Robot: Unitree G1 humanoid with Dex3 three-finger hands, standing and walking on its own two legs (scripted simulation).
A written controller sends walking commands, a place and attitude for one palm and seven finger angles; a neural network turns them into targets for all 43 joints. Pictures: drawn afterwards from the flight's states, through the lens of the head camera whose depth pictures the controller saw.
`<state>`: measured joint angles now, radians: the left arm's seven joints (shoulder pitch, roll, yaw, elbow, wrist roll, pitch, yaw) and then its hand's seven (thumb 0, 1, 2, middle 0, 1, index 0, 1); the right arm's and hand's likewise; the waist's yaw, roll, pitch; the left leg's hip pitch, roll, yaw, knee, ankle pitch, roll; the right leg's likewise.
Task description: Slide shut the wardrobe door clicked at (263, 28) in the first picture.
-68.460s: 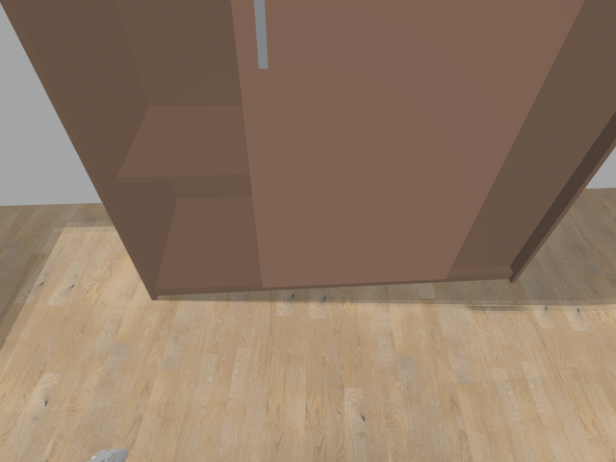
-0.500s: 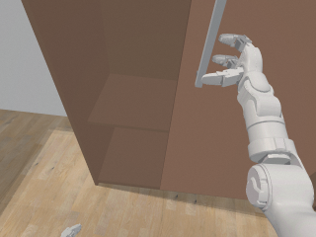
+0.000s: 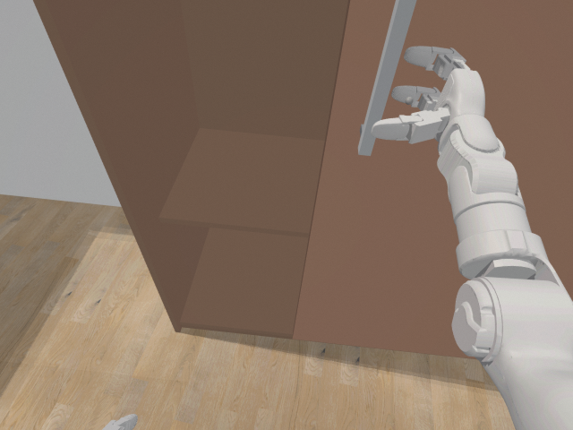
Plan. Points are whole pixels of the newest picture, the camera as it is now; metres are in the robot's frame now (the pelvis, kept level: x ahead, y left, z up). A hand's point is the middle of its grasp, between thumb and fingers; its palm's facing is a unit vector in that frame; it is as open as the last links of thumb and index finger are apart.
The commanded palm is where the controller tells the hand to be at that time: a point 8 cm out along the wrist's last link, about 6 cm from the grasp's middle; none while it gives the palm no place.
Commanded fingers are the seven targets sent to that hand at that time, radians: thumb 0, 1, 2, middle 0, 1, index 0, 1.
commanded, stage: feel for the door with the fingertips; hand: right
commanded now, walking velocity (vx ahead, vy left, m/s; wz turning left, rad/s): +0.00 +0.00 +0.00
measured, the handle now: (383, 68) +0.52 -0.05 +0.27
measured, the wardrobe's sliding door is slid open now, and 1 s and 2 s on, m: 0.41 0.41 0.41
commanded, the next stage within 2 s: slide the fingers in behind the handle in 0.02 s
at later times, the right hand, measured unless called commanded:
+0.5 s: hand (405, 104) +0.47 -0.08 +0.25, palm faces -0.04 +1.00 +0.01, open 14.0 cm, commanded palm +0.45 -0.13 +0.25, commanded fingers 0.00 0.50 -0.30 0.30 1.20 0.30 1.20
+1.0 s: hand (388, 101) +0.46 -0.05 +0.26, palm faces -0.04 +1.00 +0.02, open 14.0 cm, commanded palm +0.45 -0.11 +0.25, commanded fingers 0.00 0.50 -0.30 0.30 1.20 0.30 1.20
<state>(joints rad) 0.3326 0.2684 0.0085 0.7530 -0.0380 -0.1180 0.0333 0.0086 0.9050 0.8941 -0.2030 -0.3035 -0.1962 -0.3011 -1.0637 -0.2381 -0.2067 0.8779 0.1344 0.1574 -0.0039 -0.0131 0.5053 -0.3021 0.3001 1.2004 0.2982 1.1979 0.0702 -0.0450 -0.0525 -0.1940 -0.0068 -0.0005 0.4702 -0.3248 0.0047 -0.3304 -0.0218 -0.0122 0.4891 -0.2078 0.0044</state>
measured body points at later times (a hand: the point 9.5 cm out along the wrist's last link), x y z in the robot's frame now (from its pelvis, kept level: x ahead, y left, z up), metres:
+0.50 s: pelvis +0.00 -0.01 +0.00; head +0.00 +0.01 +0.45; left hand +0.06 +0.25 -0.12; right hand +0.47 -0.13 +0.25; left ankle -0.05 +0.12 -0.74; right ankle +0.03 -0.13 -0.74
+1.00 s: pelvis +0.00 +0.00 +0.00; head -0.01 +0.01 +0.45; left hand +0.08 +0.25 -0.12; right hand +0.46 -0.11 +0.26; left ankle -0.05 +0.12 -0.74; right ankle +0.03 -0.13 -0.74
